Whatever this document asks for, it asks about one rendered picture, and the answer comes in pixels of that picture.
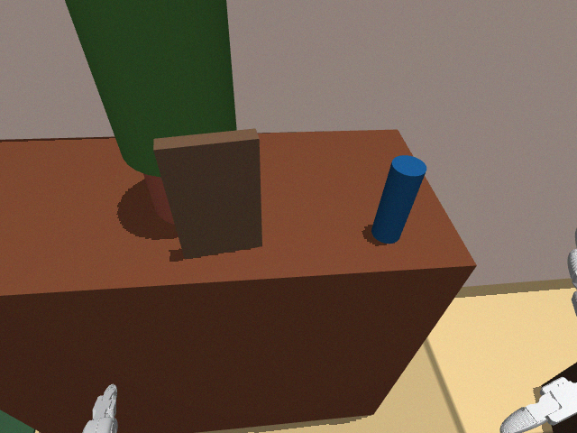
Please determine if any left robot hand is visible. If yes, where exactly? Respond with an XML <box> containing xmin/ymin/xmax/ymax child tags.
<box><xmin>82</xmin><ymin>384</ymin><xmax>118</xmax><ymax>433</ymax></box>

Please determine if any potted plant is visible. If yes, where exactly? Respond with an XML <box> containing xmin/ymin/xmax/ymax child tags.
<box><xmin>65</xmin><ymin>0</ymin><xmax>237</xmax><ymax>225</ymax></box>

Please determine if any right robot hand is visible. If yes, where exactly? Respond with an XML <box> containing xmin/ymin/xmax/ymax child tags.
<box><xmin>499</xmin><ymin>228</ymin><xmax>577</xmax><ymax>433</ymax></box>

